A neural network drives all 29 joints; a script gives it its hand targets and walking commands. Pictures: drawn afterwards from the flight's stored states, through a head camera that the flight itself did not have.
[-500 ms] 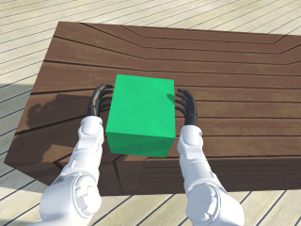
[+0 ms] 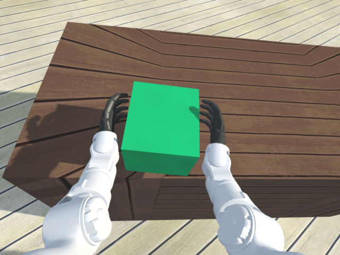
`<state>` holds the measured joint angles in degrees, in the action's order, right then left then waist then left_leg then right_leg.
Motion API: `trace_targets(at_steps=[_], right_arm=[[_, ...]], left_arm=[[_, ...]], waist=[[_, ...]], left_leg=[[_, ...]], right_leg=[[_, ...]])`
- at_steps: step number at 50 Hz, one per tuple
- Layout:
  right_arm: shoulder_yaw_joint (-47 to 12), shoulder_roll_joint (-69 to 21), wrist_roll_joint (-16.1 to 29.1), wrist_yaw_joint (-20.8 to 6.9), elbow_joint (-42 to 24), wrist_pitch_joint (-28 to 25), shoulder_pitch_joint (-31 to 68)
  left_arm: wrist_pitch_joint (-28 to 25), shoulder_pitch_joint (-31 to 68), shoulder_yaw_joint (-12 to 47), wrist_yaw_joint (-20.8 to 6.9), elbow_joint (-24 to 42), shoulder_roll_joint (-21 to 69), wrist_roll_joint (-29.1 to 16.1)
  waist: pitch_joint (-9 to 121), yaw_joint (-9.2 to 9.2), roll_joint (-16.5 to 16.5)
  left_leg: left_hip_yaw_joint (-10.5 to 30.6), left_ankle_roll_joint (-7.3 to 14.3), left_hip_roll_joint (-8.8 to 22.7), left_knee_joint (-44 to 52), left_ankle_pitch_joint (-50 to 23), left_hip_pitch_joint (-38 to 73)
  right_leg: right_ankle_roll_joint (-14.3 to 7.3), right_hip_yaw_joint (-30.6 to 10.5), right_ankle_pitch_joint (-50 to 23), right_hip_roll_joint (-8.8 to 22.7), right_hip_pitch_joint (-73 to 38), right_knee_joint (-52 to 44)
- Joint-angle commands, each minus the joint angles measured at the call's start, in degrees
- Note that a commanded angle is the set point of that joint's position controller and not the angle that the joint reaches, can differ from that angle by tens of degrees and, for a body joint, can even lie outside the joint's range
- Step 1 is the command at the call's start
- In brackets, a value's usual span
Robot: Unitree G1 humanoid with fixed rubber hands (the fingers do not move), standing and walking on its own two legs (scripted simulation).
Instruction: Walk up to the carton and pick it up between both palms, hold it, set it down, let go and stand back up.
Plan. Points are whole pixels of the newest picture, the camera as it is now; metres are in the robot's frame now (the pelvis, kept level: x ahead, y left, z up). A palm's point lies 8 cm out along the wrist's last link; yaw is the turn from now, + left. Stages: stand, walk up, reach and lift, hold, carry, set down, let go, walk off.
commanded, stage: reach and lift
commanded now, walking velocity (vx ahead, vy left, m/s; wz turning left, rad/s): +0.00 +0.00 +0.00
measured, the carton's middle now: (161, 130) +0.44 +0.02 -0.01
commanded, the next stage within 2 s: none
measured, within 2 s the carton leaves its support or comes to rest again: neither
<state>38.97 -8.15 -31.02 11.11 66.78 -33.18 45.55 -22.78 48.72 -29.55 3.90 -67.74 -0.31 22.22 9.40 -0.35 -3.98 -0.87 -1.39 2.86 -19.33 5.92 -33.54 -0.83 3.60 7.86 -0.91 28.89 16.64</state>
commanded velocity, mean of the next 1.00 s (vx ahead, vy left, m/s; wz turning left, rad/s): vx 0.00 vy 0.00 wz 0.00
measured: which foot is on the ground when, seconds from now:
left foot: down 0.00-1.00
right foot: down 0.00-1.00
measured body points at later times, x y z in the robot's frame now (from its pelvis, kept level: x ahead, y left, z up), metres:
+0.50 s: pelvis -0.01 +0.01 +0.00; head +0.04 +0.02 +0.45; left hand +0.41 +0.16 +0.03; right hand +0.40 -0.11 +0.06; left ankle +0.01 +0.13 -0.74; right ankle -0.02 -0.11 -0.74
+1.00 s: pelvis -0.03 +0.00 +0.01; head -0.05 +0.02 +0.45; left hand +0.38 +0.15 +0.11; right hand +0.37 -0.12 +0.13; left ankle +0.01 +0.13 -0.74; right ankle -0.02 -0.11 -0.74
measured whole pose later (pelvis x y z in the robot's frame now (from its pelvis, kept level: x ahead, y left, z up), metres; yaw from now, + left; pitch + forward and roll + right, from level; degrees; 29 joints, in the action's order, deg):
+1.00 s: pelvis -0.03 +0.00 +0.01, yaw -1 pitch +0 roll -1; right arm 13.4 -4.4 -4.9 12.5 61.2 -9.8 44.3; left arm -1.0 43.5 -16.5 6.6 -59.1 -2.0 11.3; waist 4.5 -1.2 -2.2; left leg -2.4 -1.1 2.9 -20.2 7.2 -13.4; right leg -0.6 2.1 9.1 -0.8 9.7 18.2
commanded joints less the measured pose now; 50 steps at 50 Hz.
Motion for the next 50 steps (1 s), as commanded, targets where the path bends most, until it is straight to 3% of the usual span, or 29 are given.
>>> trace_targets(at_steps=[1, 6, 10, 14, 24, 30, 38, 41, 44, 48, 50], right_arm=[[-18.9, -29.9, -6.5, -10.4, 2.8, -3.4, 31.3], [-20.1, -28.7, -4.5, -10.4, 2.1, -2.4, 32.3], [-23.1, -29.6, -2.6, -10.4, 2.5, -1.1, 31.4], [-25.5, -29.9, -0.5, -10.0, 2.4, -0.3, 30.5], [-31.3, -32.6, 5.4, -9.3, 2.4, 3.6, 31.1], [-36.2, -34.7, 10.4, -8.7, 0.1, 7.7, 33.0], [-41.2, -35.8, 18.4, -7.5, -5.0, 15.8, 32.7], [-41.2, -34.9, 20.5, -7.4, -6.9, 18.6, 32.9], [-41.3, -34.0, 22.1, -7.7, -9.3, 21.1, 34.1], [-40.3, -32.8, 23.9, -8.2, -12.1, 24.4, 33.7], [-40.5, -32.2, 24.7, -8.5, -14.7, 25.7, 35.2]], left_arm=[[-2.4, 32.6, 15.1, -6.0, -1.0, 34.3, 4.4], [-1.9, 33.1, 15.8, -5.9, -1.3, 33.8, 3.0], [-2.0, 33.5, 17.4, -5.9, -0.2, 33.5, 1.6], [-2.3, 34.5, 20.1, -5.5, 1.0, 34.3, -0.4], [-2.5, 39.0, 26.2, -5.4, 4.0, 36.4, -6.3], [-1.2, 42.6, 29.9, -5.2, 6.9, 37.5, -10.1], [4.5, 41.7, 29.5, -6.6, 10.5, 37.0, -11.3], [7.5, 41.5, 28.9, -6.9, 13.6, 37.0, -10.7], [11.4, 40.3, 28.0, -7.4, 15.7, 37.4, -10.1], [16.8, 40.7, 28.8, -7.2, 24.8, 38.6, -9.6], [20.1, 40.0, 28.4, -7.1, 26.5, 39.2, -9.1]], waist=[[40.3, 1.28, 7.6], [40.0, 1.96, 7.8], [40.8, 2.44, 8.4], [41.7, 1.70, 8.8], [40.7, 0.18, 8.9], [38.6, -0.68, 7.7], [27.5, -0.66, 5.1], [24.4, -1.06, 5.0], [19.6, -0.29, 4.7], [18.3, -1.07, 5.8], [16.3, -0.48, 5.6]], left_leg=[[-6.0, -1.6, -0.9, -2.3, -21.6, 16.3], [-5.8, -1.5, -1.0, -2.1, -18.9, 16.9], [-5.7, -1.3, -1.2, -2.4, -19.1, 17.0], [-5.1, -2.1, -1.3, -3.6, -21.7, 20.0], [-3.9, -2.6, -1.9, -5.3, -20.4, 22.9], [-3.2, -2.5, -2.5, -5.6, -15.9, 22.8], [-3.0, 0.0, -3.2, -3.0, -9.2, 23.3], [-3.1, 0.1, -3.0, -1.6, -7.9, 26.0], [-3.3, 0.4, -2.9, -0.2, -6.3, 27.7], [-3.5, -0.3, -2.6, 1.1, -6.5, 32.9], [-3.7, 0.1, -2.8, 1.5, -5.5, 33.3]], right_leg=[[1.4, 2.0, -35.7, 0.2, -26.1, 6.0], [1.1, 1.8, -31.6, 0.0, -24.7, 5.2], [1.3, 1.4, -33.0, 0.0, -25.2, 5.8], [1.1, 1.7, -33.1, -0.7, -23.8, 5.8], [1.3, 1.2, -30.8, -1.5, -21.8, 6.2], [1.3, 0.3, -26.2, -1.7, -21.8, 6.4], [2.3, -1.6, -21.1, -0.7, -25.8, 4.4], [2.1, -1.6, -17.0, -0.7, -25.8, 2.6], [2.0, -1.6, -12.1, -0.6, -25.2, 0.6], [1.7, -1.0, -7.8, -0.9, -24.9, -1.5], [1.6, -0.7, -5.5, -0.9, -24.6, -2.3]])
